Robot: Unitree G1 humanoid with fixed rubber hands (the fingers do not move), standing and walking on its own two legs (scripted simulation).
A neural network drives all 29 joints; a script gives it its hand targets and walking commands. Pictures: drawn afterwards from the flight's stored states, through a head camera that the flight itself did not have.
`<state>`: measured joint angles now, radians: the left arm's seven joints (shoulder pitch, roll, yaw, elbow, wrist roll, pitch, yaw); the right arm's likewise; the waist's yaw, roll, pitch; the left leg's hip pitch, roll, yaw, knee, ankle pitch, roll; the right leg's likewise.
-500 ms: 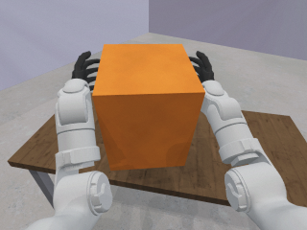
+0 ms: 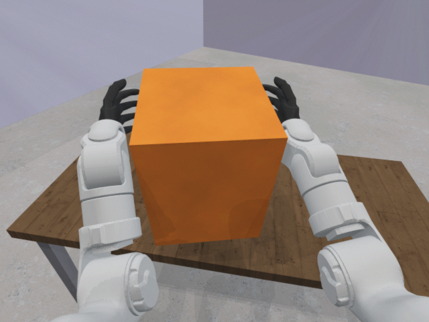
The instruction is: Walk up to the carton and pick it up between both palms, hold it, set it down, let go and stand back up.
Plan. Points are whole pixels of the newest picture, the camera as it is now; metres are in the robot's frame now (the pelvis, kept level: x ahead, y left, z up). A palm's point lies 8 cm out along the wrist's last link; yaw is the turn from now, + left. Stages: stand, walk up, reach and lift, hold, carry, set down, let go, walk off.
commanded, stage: hold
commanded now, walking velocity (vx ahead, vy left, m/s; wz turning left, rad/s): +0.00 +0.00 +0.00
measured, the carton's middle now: (204, 156) +0.36 +0.00 +0.19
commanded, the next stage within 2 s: none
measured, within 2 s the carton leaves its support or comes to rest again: neither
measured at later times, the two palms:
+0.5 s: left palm (114, 121) +0.37 +0.15 +0.27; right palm (287, 117) +0.37 -0.14 +0.26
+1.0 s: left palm (111, 122) +0.37 +0.15 +0.27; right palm (285, 118) +0.36 -0.14 +0.26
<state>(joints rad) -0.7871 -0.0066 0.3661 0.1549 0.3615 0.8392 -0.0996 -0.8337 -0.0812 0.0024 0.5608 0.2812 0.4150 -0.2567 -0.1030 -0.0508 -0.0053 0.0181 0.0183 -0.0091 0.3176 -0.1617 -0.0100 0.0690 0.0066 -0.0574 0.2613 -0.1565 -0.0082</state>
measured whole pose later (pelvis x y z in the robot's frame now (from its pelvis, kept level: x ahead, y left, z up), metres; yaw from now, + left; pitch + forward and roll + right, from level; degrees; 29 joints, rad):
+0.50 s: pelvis +0.00 +0.00 +0.00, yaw +1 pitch -10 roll -1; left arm -0.82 0.00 0.38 0.21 0.36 0.82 -0.10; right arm -0.87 -0.08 -0.01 0.60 0.27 0.42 -0.25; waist -0.11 -0.05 -0.02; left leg 0.01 0.02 -0.02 0.31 -0.16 -0.01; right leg 0.07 0.01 -0.06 0.26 -0.16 -0.01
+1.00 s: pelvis +0.00 +0.00 +0.00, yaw +0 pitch -10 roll -1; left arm -0.84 0.01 0.39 0.24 0.37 0.83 -0.10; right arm -0.88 -0.07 -0.04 0.62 0.25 0.42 -0.25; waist -0.10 -0.05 -0.02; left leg 0.01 0.02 -0.01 0.31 -0.15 -0.01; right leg 0.06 0.01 -0.06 0.26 -0.15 -0.01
